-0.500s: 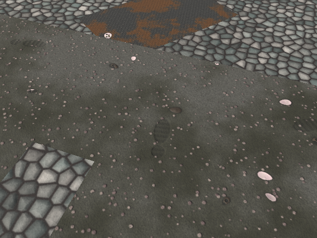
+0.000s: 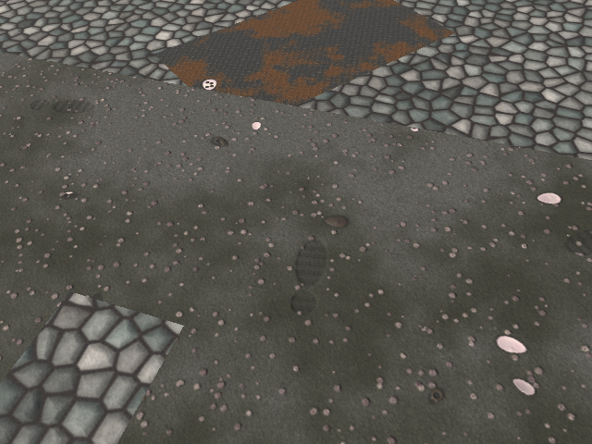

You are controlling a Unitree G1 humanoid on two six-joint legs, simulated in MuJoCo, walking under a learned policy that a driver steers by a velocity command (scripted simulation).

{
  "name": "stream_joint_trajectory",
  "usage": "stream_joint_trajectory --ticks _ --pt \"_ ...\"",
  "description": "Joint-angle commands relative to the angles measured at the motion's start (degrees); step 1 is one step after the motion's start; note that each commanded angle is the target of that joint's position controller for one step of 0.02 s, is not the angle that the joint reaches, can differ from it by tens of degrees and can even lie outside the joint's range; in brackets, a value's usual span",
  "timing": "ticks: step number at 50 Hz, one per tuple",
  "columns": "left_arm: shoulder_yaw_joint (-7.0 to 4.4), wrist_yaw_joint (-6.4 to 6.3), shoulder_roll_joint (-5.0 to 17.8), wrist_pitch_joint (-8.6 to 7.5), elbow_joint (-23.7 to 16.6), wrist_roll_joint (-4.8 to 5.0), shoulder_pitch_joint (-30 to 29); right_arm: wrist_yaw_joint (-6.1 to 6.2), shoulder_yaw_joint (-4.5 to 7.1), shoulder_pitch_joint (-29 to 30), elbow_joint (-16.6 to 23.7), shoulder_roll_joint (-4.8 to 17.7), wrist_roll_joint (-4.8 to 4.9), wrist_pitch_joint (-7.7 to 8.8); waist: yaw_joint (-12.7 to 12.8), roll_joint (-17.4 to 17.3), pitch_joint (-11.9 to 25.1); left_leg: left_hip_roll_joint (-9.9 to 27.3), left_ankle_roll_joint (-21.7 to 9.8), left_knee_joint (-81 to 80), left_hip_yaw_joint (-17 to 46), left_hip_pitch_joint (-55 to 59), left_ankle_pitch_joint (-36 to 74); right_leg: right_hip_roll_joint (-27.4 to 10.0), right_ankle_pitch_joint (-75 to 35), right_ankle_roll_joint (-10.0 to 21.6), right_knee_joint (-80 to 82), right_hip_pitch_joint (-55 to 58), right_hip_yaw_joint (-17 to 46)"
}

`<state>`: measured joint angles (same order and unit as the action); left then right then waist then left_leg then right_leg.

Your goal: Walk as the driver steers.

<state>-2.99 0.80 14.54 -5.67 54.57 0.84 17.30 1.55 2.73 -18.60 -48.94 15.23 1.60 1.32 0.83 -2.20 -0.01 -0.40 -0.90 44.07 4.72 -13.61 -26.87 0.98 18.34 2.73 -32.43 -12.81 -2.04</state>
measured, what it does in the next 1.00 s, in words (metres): walks ahead: left foot, then right foot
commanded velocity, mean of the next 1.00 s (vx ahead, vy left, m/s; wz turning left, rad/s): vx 0.28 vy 0.00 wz -0.20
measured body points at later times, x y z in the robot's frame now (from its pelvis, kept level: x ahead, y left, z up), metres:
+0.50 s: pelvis +0.24 +0.04 -0.01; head +0.28 +0.05 +0.44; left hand +0.21 +0.31 -0.15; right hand +0.45 -0.20 -0.10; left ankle +0.34 +0.13 -0.73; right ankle +0.05 -0.10 -0.64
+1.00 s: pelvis +0.38 +0.01 +0.00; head +0.43 -0.02 +0.45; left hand +0.60 +0.25 -0.09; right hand +0.45 -0.29 -0.13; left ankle +0.34 +0.15 -0.67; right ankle +0.42 -0.09 -0.73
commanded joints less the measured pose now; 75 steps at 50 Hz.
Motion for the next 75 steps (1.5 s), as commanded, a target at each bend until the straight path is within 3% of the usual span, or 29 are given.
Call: stream_joint_trajectory --ticks 1,7,14,17,20,21,22,23,24,26,28,31,37,43,45,46,47,48,49,50,51,53,59,67,68,69,70,72,75 --pt "-1.23 0.25 8.14 -1.38 -0.65 -0.48 7.22 -0.50 1.22 7.62 7.60 5.83 1.22 3.68 2.80 9.81 -6.92 2.20 -1.85 20.92 2.38 -33.69 0.75 -21.10 13.29 12.32 23.27 18.23 36.13" --pt "0.42 -0.53 5.43 0.28 0.02 -0.61 9.25 -2.59 1.16 12.26 7.73 2.81 -0.72 3.95 2.95 7.62 -4.53 5.59 0.01 10.89 -4.44 -31.52 17.94 -12.80 -19.00 7.58 24.40 18.25 13.61" --pt "0.01 -1.91 8.62 0.98 0.73 -0.08 11.37 -3.78 -0.19 24.65 12.22 1.76 0.10 4.18 4.63 7.72 -8.74 2.73 1.10 -10.84 -6.69 -21.53 29.87 -13.05 -19.07 7.65 27.82 11.10 7.69" --pt "-0.61 -1.92 9.27 1.32 0.98 0.36 10.63 -4.36 0.27 24.96 12.96 3.79 0.08 4.54 2.33 7.62 -8.07 2.45 -1.62 -14.12 -5.52 -20.01 27.59 -15.64 -27.04 6.39 24.38 16.58 7.00" --pt "-1.18 -1.90 10.50 2.51 0.14 -0.53 8.46 -3.65 2.76 10.07 8.85 8.49 -0.04 4.29 -6.30 8.93 3.24 -2.13 -5.63 -14.29 -8.65 0.36 23.93 -13.47 -54.31 3.87 5.12 17.36 3.92" --pt "-0.62 -1.99 9.46 2.75 -0.82 -1.12 8.27 -2.97 3.72 -0.36 6.18 10.75 -0.19 3.91 -10.66 7.25 10.21 2.76 -8.14 -12.41 -3.36 17.49 22.95 -11.42 -46.32 2.29 -9.08 6.89 3.30" --pt "1.68 -1.38 1.21 1.96 -1.90 -1.28 16.05 -2.87 4.87 -6.42 4.61 16.43 -2.05 3.77 -7.24 -8.18 20.35 19.18 -17.84 -15.69 24.19 39.69 15.25 -0.67 -13.98 -1.99 -33.70 -15.65 1.79" --pt "1.51 -1.05 2.67 0.43 -0.40 -0.23 15.88 -3.10 3.43 -5.32 4.33 11.82 -1.96 3.69 -7.16 -10.74 23.39 23.51 -19.68 -26.21 39.31 37.64 17.40 3.01 14.28 -2.05 -43.27 -21.03 10.26" --pt "-0.12 -0.92 7.94 -0.21 -2.24 1.60 9.92 -3.08 2.35 1.04 4.97 8.79 -1.65 3.83 -6.02 -7.12 12.18 21.98 -16.51 -26.32 28.66 27.26 24.62 -0.14 12.53 -1.64 -47.08 -24.37 10.75" --pt "-0.54 -1.91 7.56 0.35 -2.90 1.21 5.13 -3.50 1.14 8.94 5.41 4.77 -1.79 4.43 -2.01 0.81 3.80 17.32 -13.20 -27.23 10.44 10.48 44.13 -4.94 6.12 -2.15 -41.59 -19.98 8.03" --pt "-0.84 -2.46 5.41 2.43 -2.13 0.66 7.52 -3.90 0.79 11.59 4.25 3.18 -2.79 5.44 1.08 -2.06 2.85 13.98 -11.30 -30.12 2.00 1.99 48.66 -6.82 2.61 -2.68 -36.42 -12.44 8.00" --pt "-1.08 -2.99 4.16 4.43 -4.27 0.13 6.41 -3.17 1.06 12.84 2.48 5.25 -3.48 6.07 2.85 -2.96 1.37 13.86 -12.83 -32.25 -3.96 -2.45 54.08 -6.17 -1.47 -4.11 -31.05 -12.66 7.06" --pt "-0.93 -1.36 4.28 5.02 -10.65 -0.35 -3.91 0.02 1.78 12.11 1.15 9.08 -2.47 3.06 -0.28 -1.26 1.96 14.26 -12.49 -32.40 -9.67 2.97 46.13 -7.13 -13.75 -4.94 -13.65 -14.46 3.87" --pt "-1.89 0.57 6.04 6.02 -16.18 -0.27 -8.79 0.55 2.78 10.29 0.70 11.19 -0.70 -0.54 -1.74 -1.61 0.92 18.07 -10.81 -24.32 -8.87 11.41 43.13 -5.26 -4.05 -2.43 -5.90 -16.34 0.86" --pt "-2.44 0.95 6.38 5.76 -16.72 -0.05 -6.41 0.93 2.87 10.70 1.10 10.81 0.04 -1.38 0.15 -1.08 2.04 16.53 -7.58 -16.44 -10.88 11.50 45.65 -2.90 -8.44 -0.14 2.60 -10.75 -1.13" --pt "-3.73 0.44 9.45 5.47 -16.17 -0.34 -2.44 0.92 2.72 7.91 0.61 9.79 -0.38 -1.44 1.42 2.80 4.97 12.40 -3.95 -7.29 -13.33 8.58 43.44 -2.38 -21.43 2.24 8.26 -2.11 1.43" --pt "-5.81 -0.96 17.19 5.59 -16.50 -0.99 1.73 0.55 1.81 8.15 2.89 7.39 -2.66 -0.81 1.39 15.69 9.21 5.93 1.02 10.08 -16.21 -5.89 23.69 -13.95 -50.63 8.46 6.67 11.53 18.07" --pt "-5.52 -1.14 18.02 5.51 -17.59 -2.22 1.93 0.02 0.98 10.39 5.16 5.48 -3.43 -0.33 1.31 20.94 14.92 -3.86 3.72 24.42 -9.41 -20.65 -12.81 -24.26 -54.77 21.08 8.95 19.38 35.26" --pt "-4.35 -0.66 13.85 4.98 -18.28 -1.74 0.98 -0.73 1.74 11.82 4.41 8.13 -2.34 -0.20 2.77 11.08 16.34 -1.04 2.95 29.28 -0.60 -21.61 -12.56 -22.49 -50.01 19.89 10.14 17.54 31.63" --pt "-4.00 -0.83 12.48 4.55 -18.96 -1.25 -2.82 -0.81 1.92 12.93 4.69 8.18 -0.73 -0.34 1.20 8.10 12.04 0.41 2.28 29.16 -0.33 -23.24 -7.89 -19.21 -44.06 16.45 10.27 13.82 25.45" --pt "-3.92 -1.05 11.72 4.61 -19.36 -0.46 -5.81 -0.27 2.00 12.66 3.92 7.69 -0.93 -0.67 -0.21 4.01 8.68 1.63 2.53 25.24 -0.50 -23.70 -3.55 -15.96 -37.07 13.09 11.10 9.92 21.80" --pt "-3.56 -1.77 11.10 5.28 -20.18 -0.31 -8.48 0.44 2.39 12.75 3.89 8.14 -1.84 -1.33 -1.86 6.53 6.87 1.47 3.63 20.17 -1.34 -19.21 2.02 -12.50 -31.79 11.11 12.56 3.38 18.99" --pt "-4.30 -3.15 12.63 6.24 -21.07 -0.52 -7.41 0.64 1.68 13.09 4.19 6.13 -1.36 -1.39 -0.81 9.61 8.06 -0.67 5.96 4.95 -0.44 -13.86 6.41 -10.95 -23.31 10.90 12.69 1.62 21.32" --pt "-3.95 -3.33 11.94 7.86 -22.39 0.32 -10.16 -1.04 2.65 7.59 3.26 7.73 -0.85 0.48 -2.96 12.08 6.69 -1.68 2.61 -20.14 -1.39 -0.71 14.51 -7.51 -16.18 6.45 8.78 -1.24 28.41" --pt "-3.50 -3.47 10.36 8.05 -22.46 0.38 -8.79 -0.95 3.49 5.63 2.82 10.41 -1.47 0.47 -2.78 8.49 6.93 4.10 0.49 -24.35 2.43 5.29 17.56 -4.42 -8.91 3.53 4.47 -5.94 25.83" --pt "-2.55 -3.31 6.52 8.06 -22.86 -0.09 -6.28 -0.43 4.35 6.97 3.64 15.06 -2.58 -0.11 0.20 -6.82 5.92 17.29 -5.30 -27.49 16.04 10.10 22.84 4.07 8.30 -0.10 -9.00 -16.27 15.46" --pt "-3.86 -3.14 10.57 7.31 -24.38 -0.39 -6.89 -0.73 4.25 8.35 4.44 15.05 -4.61 -0.09 0.01 -14.47 3.48 24.58 -14.16 -29.60 26.29 3.87 28.35 6.30 18.69 -2.63 -21.00 -22.18 11.50" --pt "-5.52 -2.93 14.60 7.52 -21.22 -0.21 -3.93 -0.25 2.85 14.89 6.94 9.46 -3.43 0.20 1.87 -6.02 1.59 18.92 -11.52 -27.65 15.07 2.63 27.62 2.93 10.79 -4.45 -32.48 -21.70 12.05" --pt "-4.53 -2.99 10.55 8.76 -20.35 -0.02 -3.46 0.67 2.03 14.36 7.33 7.92 -1.86 -0.31 0.49 -5.13 0.27 14.17 -9.91 -26.71 5.52 4.98 30.22 1.98 4.51 -7.25 -38.35 -23.99 9.27"
Velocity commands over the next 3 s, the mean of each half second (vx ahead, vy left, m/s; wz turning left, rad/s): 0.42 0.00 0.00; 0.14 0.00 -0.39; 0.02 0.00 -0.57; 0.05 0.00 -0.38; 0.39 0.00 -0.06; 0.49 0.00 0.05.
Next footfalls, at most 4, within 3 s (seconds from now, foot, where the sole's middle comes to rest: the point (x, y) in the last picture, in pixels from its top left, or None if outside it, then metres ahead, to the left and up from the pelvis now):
0.42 left None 0.38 0.13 -0.77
0.92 right None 0.46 -0.10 -0.77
1.36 left None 0.52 0.13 -0.77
1.80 right None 0.36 -0.09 -0.77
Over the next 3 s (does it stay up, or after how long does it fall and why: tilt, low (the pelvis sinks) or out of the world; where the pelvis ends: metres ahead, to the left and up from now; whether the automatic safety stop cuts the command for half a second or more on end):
stays up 0.74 -0.28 0.01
